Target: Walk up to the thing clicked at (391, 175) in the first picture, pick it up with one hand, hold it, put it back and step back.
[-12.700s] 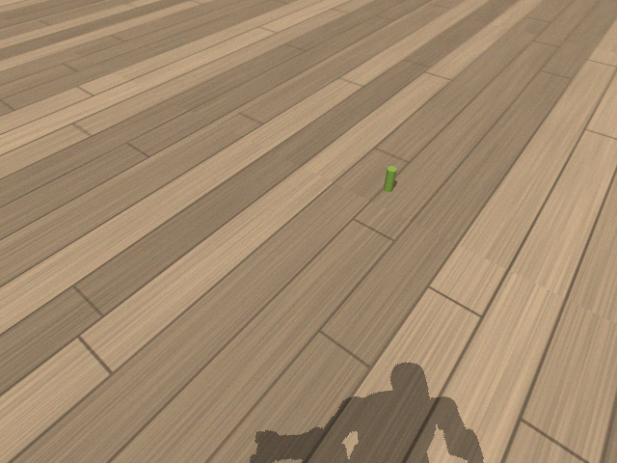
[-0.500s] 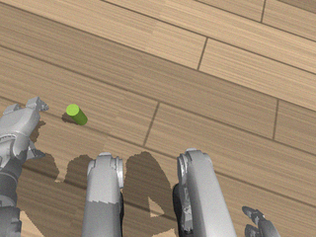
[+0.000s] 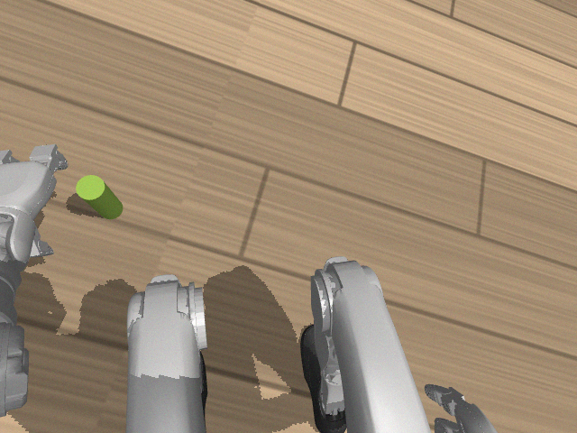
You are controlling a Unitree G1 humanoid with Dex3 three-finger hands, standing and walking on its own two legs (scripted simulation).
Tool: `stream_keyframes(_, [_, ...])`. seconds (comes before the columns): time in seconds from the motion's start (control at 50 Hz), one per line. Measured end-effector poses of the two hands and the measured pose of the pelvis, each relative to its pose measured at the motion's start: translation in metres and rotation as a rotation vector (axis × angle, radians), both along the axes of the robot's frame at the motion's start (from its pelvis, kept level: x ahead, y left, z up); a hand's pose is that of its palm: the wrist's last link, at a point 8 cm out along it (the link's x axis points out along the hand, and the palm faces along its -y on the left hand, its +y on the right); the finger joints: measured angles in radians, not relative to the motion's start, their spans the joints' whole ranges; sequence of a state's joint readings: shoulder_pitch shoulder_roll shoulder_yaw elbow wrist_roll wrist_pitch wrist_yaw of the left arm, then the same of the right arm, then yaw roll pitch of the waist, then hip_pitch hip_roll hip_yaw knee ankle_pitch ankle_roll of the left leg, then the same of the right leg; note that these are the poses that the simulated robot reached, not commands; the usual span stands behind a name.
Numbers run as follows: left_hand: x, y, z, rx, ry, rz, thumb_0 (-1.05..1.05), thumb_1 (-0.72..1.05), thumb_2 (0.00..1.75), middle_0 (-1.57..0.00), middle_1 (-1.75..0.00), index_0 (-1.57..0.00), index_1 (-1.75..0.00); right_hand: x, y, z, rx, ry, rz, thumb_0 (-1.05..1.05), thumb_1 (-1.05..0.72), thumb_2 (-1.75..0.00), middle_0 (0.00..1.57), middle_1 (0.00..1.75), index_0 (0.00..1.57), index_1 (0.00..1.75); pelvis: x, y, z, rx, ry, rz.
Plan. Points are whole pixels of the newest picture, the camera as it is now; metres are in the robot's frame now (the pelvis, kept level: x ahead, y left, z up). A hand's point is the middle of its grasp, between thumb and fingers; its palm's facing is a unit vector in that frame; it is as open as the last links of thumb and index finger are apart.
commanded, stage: rise first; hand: left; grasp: from above
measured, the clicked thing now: (101, 199) +0.50 +0.29 -0.30
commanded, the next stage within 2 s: approach in 0.32 s
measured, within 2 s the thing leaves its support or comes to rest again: neither
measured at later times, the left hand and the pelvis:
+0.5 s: hand (51, 202) +0.45 +0.32 -0.18, palm faces -0.43 -0.07 -0.90, open 13.8 cm; pelvis +0.01 +0.00 -0.02, yaw -1 degrees
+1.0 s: hand (90, 161) +0.51 +0.27 -0.17, palm faces -0.43 -0.05 -0.90, open 13.9 cm; pelvis +0.01 -0.01 -0.02, yaw -2 degrees
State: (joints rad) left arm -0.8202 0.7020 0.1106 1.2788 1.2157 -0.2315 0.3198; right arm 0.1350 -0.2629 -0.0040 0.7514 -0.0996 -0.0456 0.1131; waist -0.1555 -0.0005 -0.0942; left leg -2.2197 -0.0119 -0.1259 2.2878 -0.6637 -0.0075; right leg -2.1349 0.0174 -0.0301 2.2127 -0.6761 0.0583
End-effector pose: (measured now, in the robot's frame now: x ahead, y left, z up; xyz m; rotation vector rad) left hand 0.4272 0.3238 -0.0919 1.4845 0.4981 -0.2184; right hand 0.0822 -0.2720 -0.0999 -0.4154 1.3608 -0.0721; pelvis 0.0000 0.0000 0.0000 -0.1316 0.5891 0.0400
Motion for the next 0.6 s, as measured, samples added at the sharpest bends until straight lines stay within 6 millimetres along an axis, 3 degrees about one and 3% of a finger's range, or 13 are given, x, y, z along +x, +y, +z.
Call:
stream_keyframes(0.48, [0.025, -0.007, -0.026, 0.009, -0.013, -0.028, 0.0, -0.46, 0.95, -0.15, -0.95, -0.15, -0.95, -0.016, -0.007, -0.01, -0.014, 0.09, -0.013, 0.01, -0.91, -0.9, 0.2, 0.3, 0.2, 0.3, 0.008, -0.003, -0.015, -0.001, 0.02, -0.015])
stream_keyframes(0.6, [0.035, -0.018, -0.029, 0.015, -0.013, -0.042, 0.0, -0.49, 0.96, -0.12, -0.99, -0.11, -0.99, -0.017, -0.007, -0.01, -0.014, 0.09, -0.007, 0.01, -0.91, -0.9, 0.2, 0.3, 0.2, 0.3, 0.009, -0.003, -0.016, 0.002, 0.023, -0.016])
